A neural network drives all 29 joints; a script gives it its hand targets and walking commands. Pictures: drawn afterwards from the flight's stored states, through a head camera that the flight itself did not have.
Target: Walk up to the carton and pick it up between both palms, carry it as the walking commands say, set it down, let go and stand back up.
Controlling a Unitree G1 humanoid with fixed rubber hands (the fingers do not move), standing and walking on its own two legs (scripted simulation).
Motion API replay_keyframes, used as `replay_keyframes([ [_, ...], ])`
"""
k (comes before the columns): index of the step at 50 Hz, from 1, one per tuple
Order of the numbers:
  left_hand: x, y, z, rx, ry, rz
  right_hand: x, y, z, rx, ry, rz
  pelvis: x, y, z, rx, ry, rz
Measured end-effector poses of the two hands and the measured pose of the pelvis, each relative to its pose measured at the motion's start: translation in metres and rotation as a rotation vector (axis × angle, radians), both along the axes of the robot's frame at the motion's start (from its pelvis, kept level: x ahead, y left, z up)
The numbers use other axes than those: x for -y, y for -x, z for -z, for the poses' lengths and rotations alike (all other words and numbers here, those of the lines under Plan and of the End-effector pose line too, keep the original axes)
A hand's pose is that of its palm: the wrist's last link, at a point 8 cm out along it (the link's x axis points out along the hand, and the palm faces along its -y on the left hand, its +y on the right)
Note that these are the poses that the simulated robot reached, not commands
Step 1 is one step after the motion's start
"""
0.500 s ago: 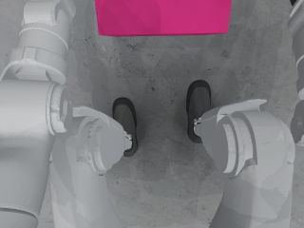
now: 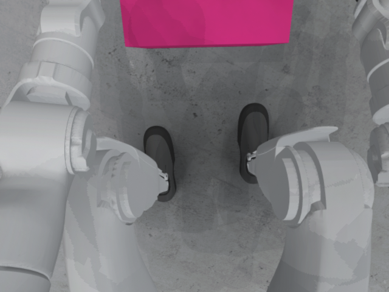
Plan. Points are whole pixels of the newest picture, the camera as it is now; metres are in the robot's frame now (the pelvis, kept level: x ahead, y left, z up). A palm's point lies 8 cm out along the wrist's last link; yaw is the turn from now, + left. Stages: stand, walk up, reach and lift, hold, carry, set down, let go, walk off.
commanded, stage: reach and lift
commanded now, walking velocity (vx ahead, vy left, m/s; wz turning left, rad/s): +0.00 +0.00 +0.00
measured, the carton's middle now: out of the picture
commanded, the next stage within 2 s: none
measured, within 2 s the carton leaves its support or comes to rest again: leaves its support in 1.04 s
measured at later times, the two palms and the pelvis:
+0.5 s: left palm out of the picture +0.55 +0.11 -0.20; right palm out of the picture +0.53 -0.23 -0.19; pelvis +0.00 +0.00 +0.00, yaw +0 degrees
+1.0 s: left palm out of the picture +0.54 +0.11 -0.19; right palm out of the picture +0.52 -0.23 -0.19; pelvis +0.00 +0.00 +0.00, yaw +0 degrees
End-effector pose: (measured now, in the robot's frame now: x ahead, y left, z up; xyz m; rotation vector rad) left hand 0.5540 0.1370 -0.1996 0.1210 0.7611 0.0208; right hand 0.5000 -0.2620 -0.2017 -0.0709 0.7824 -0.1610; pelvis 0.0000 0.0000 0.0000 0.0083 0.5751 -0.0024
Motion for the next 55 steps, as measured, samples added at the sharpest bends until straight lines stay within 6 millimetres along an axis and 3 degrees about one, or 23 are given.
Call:
replay_keyframes([
  [5, 0.003, 0.0, 0.0, 0.001, 0.006, 0.003, -0.01, -0.011, -0.005, 0.018, -0.026, -0.016, 0.0, 0.0, 0.0, 0.0, 0.0, 0.0],
  [10, 0.02, 0.001, 0.0, -0.007, 0.043, 0.025, -0.029, -0.026, -0.011, 0.038, -0.072, -0.03, 0.0, 0.0, 0.0, -0.001, 0.001, -0.001],
  [41, 0.025, 0.003, 0.001, -0.018, 0.034, 0.005, -0.029, -0.025, -0.01, 0.032, -0.046, 0.008, -0.001, 0.0, 0.002, 0.004, 0.003, -0.002],
  [50, 0.03, 0.012, -0.006, -0.06, -0.017, -0.012, -0.029, -0.02, -0.013, 0.009, -0.041, 0.057, 0.0, 0.003, 0.0, 0.04, 0.0, 0.0],
  [55, 0.031, 0.014, -0.017, -0.052, -0.033, -0.037, -0.031, -0.02, -0.025, 0.023, -0.026, 0.084, 0.002, 0.005, -0.001, 0.066, -0.004, 0.005],
])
